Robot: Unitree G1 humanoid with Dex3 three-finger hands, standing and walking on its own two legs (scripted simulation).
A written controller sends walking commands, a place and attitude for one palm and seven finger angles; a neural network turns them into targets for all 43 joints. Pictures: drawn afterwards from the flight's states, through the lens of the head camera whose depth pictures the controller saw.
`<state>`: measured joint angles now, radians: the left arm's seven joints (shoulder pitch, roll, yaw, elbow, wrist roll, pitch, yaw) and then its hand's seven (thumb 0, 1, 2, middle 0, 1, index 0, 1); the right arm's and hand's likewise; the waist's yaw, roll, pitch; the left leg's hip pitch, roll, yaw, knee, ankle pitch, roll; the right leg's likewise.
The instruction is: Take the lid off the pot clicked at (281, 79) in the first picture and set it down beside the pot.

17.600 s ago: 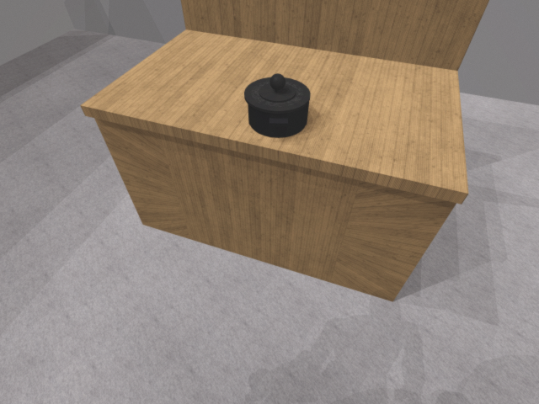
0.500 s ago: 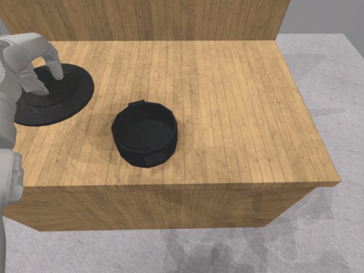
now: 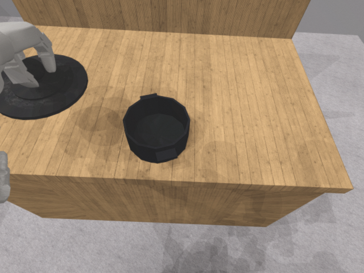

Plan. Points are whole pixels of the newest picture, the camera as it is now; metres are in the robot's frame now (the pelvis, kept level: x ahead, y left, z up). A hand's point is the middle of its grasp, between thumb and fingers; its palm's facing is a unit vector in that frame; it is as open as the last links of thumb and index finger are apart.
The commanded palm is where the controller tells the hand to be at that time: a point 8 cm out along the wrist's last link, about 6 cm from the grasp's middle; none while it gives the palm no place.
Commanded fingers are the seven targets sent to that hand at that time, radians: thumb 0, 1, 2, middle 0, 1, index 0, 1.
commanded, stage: lower the lid onto the table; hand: left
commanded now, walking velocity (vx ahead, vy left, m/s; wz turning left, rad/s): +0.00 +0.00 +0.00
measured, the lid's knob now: (32, 69) +0.49 +0.31 +0.15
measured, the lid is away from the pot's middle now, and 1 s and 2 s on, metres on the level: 0.24 0.24 0.24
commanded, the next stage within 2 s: none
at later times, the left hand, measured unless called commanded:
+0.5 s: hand (37, 78) +0.47 +0.29 +0.15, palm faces -0.40 -0.07 -0.91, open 6.9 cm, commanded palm +0.50 +0.29 +0.22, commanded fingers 0.00 0.78 0.74 -0.91 -1.06 -0.93 -1.09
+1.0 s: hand (41, 90) +0.47 +0.30 +0.12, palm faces -0.44 -0.08 -0.90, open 6.9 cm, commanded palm +0.50 +0.29 +0.19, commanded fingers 0.00 0.78 0.74 -0.91 -1.06 -0.93 -1.09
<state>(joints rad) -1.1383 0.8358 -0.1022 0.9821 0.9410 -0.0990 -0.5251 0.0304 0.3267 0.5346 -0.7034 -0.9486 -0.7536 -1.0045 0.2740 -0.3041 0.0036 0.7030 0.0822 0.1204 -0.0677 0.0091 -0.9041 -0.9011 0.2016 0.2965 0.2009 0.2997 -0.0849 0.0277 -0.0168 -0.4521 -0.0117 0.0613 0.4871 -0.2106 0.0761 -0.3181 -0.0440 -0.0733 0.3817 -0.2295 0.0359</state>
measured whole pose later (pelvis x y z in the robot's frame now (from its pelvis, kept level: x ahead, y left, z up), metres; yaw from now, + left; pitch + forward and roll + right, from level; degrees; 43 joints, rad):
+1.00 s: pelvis +0.00 -0.01 +0.00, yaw -2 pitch +12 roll -3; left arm -1.04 0.85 -0.03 1.08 0.97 -0.15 -0.45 0.03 0.33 0.53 -0.70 -0.95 -0.75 -1.01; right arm 0.31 -0.30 0.00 0.71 0.08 0.14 -0.09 0.01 -0.90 -0.90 0.20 0.30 0.20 0.30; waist -0.11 0.03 -0.03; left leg -0.52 0.02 0.08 0.54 -0.24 0.07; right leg -0.39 -0.02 -0.05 0.43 -0.24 0.03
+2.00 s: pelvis -0.01 +0.00 -0.02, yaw -3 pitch +16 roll -4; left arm -1.00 0.84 0.00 1.15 1.02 -0.21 -0.37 0.03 0.33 0.53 -0.69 -0.95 -0.75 -1.01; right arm 0.36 -0.29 0.01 0.73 0.08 0.13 -0.11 0.01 -0.90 -0.90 0.20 0.30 0.20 0.30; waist -0.14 0.02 -0.06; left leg -0.67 0.03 0.09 0.67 -0.29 0.08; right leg -0.54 -0.01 -0.04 0.54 -0.28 0.04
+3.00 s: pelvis -0.02 +0.01 -0.04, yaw -4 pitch +21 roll -5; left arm -1.02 0.88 0.04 1.22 1.06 -0.24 -0.30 0.03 0.34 0.53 -0.69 -0.95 -0.75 -1.01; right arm 0.38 -0.28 0.03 0.72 0.06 0.15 -0.12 0.01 -0.90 -0.90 0.20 0.30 0.20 0.30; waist -0.19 0.03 -0.08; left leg -0.87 0.05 0.07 0.84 -0.34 0.09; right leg -0.73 0.00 -0.04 0.70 -0.33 0.04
